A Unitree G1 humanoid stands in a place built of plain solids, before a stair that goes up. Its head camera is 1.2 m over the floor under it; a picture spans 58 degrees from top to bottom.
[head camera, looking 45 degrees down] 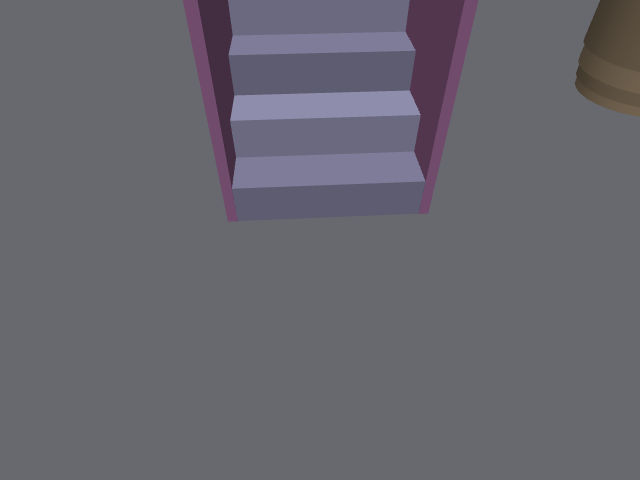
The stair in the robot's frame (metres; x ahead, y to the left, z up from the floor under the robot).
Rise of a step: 0.17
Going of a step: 0.21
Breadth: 0.83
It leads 3 degrees to the left of straight ahead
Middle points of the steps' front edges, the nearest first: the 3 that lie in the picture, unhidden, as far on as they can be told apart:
1.33 -0.04 0.17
1.54 -0.02 0.34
1.75 -0.01 0.51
